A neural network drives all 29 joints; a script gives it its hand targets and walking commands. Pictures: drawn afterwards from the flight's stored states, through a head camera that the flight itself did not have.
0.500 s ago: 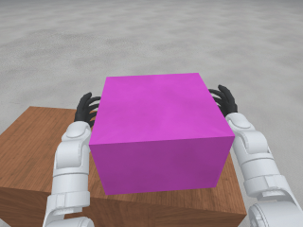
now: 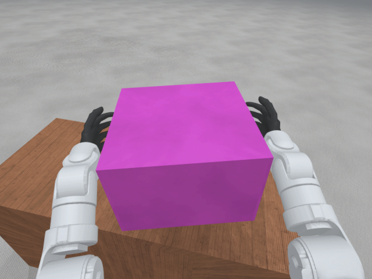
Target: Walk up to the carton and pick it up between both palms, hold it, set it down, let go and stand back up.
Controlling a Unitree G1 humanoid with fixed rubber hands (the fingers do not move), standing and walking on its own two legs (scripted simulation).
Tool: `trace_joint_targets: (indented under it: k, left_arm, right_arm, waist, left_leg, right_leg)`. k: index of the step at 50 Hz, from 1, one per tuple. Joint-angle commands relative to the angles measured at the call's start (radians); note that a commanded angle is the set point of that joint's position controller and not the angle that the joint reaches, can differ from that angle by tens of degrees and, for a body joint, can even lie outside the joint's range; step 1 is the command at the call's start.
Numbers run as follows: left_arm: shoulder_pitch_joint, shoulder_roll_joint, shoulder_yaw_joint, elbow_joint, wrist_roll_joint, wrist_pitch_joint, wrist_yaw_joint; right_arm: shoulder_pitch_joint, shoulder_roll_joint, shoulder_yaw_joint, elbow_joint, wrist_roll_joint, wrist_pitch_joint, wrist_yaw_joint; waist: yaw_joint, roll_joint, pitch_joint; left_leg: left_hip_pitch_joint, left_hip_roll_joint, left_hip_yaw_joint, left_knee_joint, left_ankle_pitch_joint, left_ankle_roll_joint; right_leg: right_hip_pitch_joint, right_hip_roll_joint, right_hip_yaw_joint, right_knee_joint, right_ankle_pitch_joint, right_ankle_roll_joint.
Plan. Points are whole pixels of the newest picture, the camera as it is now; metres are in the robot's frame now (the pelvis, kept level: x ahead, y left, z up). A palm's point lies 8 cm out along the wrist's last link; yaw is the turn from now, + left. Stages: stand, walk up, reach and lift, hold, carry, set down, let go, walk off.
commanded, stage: set down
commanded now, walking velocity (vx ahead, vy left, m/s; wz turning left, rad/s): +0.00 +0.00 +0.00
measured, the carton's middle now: (183, 149) +0.38 +0.01 +0.13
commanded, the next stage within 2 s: none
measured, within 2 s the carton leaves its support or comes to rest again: neither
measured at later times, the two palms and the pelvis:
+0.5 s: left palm (115, 155) +0.38 +0.17 +0.12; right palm (277, 162) +0.36 -0.20 +0.11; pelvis +0.00 +0.01 +0.00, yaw -2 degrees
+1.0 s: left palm (109, 157) +0.40 +0.19 +0.09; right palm (262, 159) +0.39 -0.18 +0.10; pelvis +0.03 +0.01 +0.00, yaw +0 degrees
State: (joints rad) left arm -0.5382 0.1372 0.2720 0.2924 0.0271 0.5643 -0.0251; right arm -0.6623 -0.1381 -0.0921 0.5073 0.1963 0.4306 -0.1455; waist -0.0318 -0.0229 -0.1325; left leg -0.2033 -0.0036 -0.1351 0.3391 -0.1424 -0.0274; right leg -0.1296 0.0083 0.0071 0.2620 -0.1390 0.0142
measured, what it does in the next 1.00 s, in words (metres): stands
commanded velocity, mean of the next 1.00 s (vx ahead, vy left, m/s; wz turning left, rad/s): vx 0.00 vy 0.00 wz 0.00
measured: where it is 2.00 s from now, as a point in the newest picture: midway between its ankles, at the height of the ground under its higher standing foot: outside the picture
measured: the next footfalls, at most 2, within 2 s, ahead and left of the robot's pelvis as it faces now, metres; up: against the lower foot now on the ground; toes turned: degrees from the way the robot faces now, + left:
none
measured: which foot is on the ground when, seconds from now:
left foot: down 0.00-1.00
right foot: down 0.00-1.00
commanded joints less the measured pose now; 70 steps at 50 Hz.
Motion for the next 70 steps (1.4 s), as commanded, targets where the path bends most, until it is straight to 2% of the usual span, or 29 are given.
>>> trace_joint_targets:
  k: [1, 3, 6, 8, 10, 12, 17, 20, 25, 30, 33, 36, 40, 46, 52, 55, 59, 63, 70]
  left_arm:
    - [-0.748, -0.659, -0.573, -0.299, -0.057, -0.152, -0.135]
    - [-0.726, -0.660, -0.564, -0.285, -0.025, -0.181, -0.132]
    - [-0.676, -0.663, -0.532, -0.205, 0.035, -0.201, -0.123]
    - [-0.651, -0.671, -0.514, -0.148, 0.056, -0.212, -0.117]
    - [-0.650, -0.676, -0.505, -0.114, 0.061, -0.231, -0.107]
    - [-0.680, -0.694, -0.519, -0.116, 0.043, -0.263, -0.089]
    - [-0.744, -0.738, -0.594, -0.131, -0.021, -0.373, -0.033]
    - [-0.739, -0.736, -0.606, -0.094, -0.027, -0.415, -0.019]
    - [-0.718, -0.727, -0.575, -0.008, -0.025, -0.442, -0.047]
    - [-0.738, -0.700, -0.537, 0.027, -0.016, -0.476, -0.089]
    - [-0.741, -0.681, -0.508, 0.056, -0.005, -0.491, -0.112]
    - [-0.726, -0.670, -0.470, 0.095, 0.020, -0.495, -0.135]
    - [-0.742, -0.677, -0.464, 0.101, 0.030, -0.515, -0.148]
    - [-0.755, -0.736, -0.528, 0.072, 0.017, -0.579, -0.109]
    - [-0.706, -0.777, -0.552, 0.117, 0.020, -0.621, -0.069]
    - [-0.710, -0.791, -0.572, 0.125, 0.011, -0.652, -0.050]
    - [-0.718, -0.791, -0.565, 0.170, 0.012, -0.699, -0.038]
    - [-0.728, -0.771, -0.528, 0.241, 0.014, -0.738, -0.052]
    - [-0.781, -0.730, -0.448, 0.371, 0.015, -0.815, -0.090]
  right_arm:
    - [-0.684, 0.661, 0.419, -0.398, 0.092, -0.150, 0.112]
    - [-0.654, 0.631, 0.404, -0.362, 0.059, -0.189, 0.129]
    - [-0.617, 0.569, 0.362, -0.269, 0.006, -0.239, 0.167]
    - [-0.622, 0.543, 0.329, -0.218, -0.029, -0.277, 0.194]
    - [-0.656, 0.533, 0.309, -0.197, -0.052, -0.323, 0.217]
    - [-0.703, 0.543, 0.307, -0.211, -0.063, -0.373, 0.236]
    - [-0.770, 0.610, 0.361, -0.289, -0.070, -0.475, 0.258]
    - [-0.746, 0.635, 0.390, -0.286, -0.080, -0.485, 0.256]
    - [-0.729, 0.680, 0.425, -0.270, -0.097, -0.474, 0.233]
    - [-0.689, 0.735, 0.441, -0.222, -0.106, -0.468, 0.196]
    - [-0.657, 0.751, 0.435, -0.179, -0.111, -0.465, 0.178]
    - [-0.621, 0.751, 0.408, -0.124, -0.128, -0.468, 0.165]
    - [-0.607, 0.736, 0.364, -0.087, -0.151, -0.498, 0.157]
    - [-0.598, 0.693, 0.334, -0.098, -0.166, -0.570, 0.173]
    - [-0.584, 0.633, 0.312, -0.088, -0.184, -0.619, 0.210]
    - [-0.610, 0.636, 0.332, -0.115, -0.178, -0.644, 0.226]
    - [-0.605, 0.662, 0.356, -0.097, -0.182, -0.659, 0.239]
    - [-0.600, 0.704, 0.371, -0.069, -0.192, -0.660, 0.242]
    - [-0.606, 0.779, 0.356, -0.003, -0.236, -0.673, 0.227]
  waist:
    - [-0.072, 0.112, -0.480]
    - [-0.066, 0.129, -0.425]
    - [-0.043, 0.161, -0.282]
    - [-0.030, 0.170, -0.216]
    - [-0.015, 0.159, -0.214]
    - [0.002, 0.148, -0.269]
    - [0.026, 0.081, -0.499]
    - [0.033, 0.040, -0.543]
    - [0.034, -0.028, -0.556]
    - [0.020, -0.055, -0.546]
    - [0.012, -0.053, -0.497]
    - [0.004, -0.039, -0.431]
    - [-0.012, 0.010, -0.406]
    - [-0.027, 0.103, -0.495]
    - [-0.018, 0.129, -0.538]
    - [-0.001, 0.126, -0.605]
    - [0.014, 0.096, -0.636]
    - [0.034, 0.060, -0.627]
    - [0.035, 0.009, -0.594]
  left_leg:
    - [0.262, -0.058, 0.115, 0.017, 0.386, -0.038]
    - [0.262, -0.050, 0.116, 0.008, 0.378, -0.046]
    - [0.256, -0.029, 0.117, -0.033, 0.286, -0.055]
    - [0.258, -0.013, 0.116, -0.058, 0.218, -0.058]
    - [0.256, -0.005, 0.117, -0.070, 0.171, -0.055]
    - [0.254, 0.000, 0.119, -0.065, 0.184, -0.053]
    - [0.298, -0.007, 0.125, -0.005, 0.349, -0.051]
    - [0.265, -0.014, 0.130, -0.003, 0.333, -0.035]
    - [0.174, -0.036, 0.141, -0.025, 0.237, 0.005]
    - [0.092, -0.055, 0.148, -0.040, 0.222, 0.026]
    - [0.054, -0.060, 0.150, -0.051, 0.220, 0.030]
    - [0.049, -0.060, 0.153, -0.064, 0.216, 0.027]
    - [0.107, -0.053, 0.156, -0.055, 0.272, -0.001]
    - [0.247, -0.028, 0.143, 0.014, 0.479, -0.069]
    - [0.303, 0.002, 0.132, 0.044, 0.559, -0.099]
    - [0.294, 0.008, 0.128, 0.056, 0.592, -0.100]
    - [0.250, 0.008, 0.129, 0.059, 0.581, -0.085]
    - [0.160, -0.003, 0.140, 0.038, 0.498, -0.055]
    - [0.024, -0.019, 0.151, 0.000, 0.373, -0.014]
  right_leg:
    - [0.230, 0.068, -0.037, 0.017, 0.370, 0.029]
    - [0.202, 0.066, -0.049, 0.004, 0.308, 0.019]
    - [0.135, 0.065, -0.071, -0.026, 0.130, -0.007]
    - [0.095, 0.063, -0.084, -0.039, 0.034, -0.023]
    - [0.075, 0.056, -0.090, -0.041, -0.008, -0.032]
    - [0.074, 0.053, -0.094, -0.031, 0.010, -0.038]
    - [0.085, 0.051, -0.088, -0.011, 0.167, -0.030]
    - [0.108, 0.043, -0.074, -0.003, 0.214, -0.015]
    - [0.168, 0.021, -0.053, 0.016, 0.279, 0.018]
    - [0.265, 0.003, -0.031, 0.049, 0.428, 0.052]
    - [0.311, -0.002, -0.026, 0.060, 0.486, 0.064]
    - [0.316, -0.006, -0.027, 0.053, 0.480, 0.065]
    - [0.280, 0.001, -0.045, 0.038, 0.447, 0.047]
    - [0.183, 0.027, -0.072, 0.013, 0.415, 0.000]
    - [0.100, 0.043, -0.085, -0.017, 0.312, -0.038]
    - [0.087, 0.044, -0.082, -0.013, 0.318, -0.044]
    - [0.109, 0.037, -0.069, 0.000, 0.362, -0.037]
    - [0.170, 0.021, -0.054, 0.024, 0.418, -0.018]
    - [0.253, -0.009, -0.029, 0.062, 0.518, 0.017]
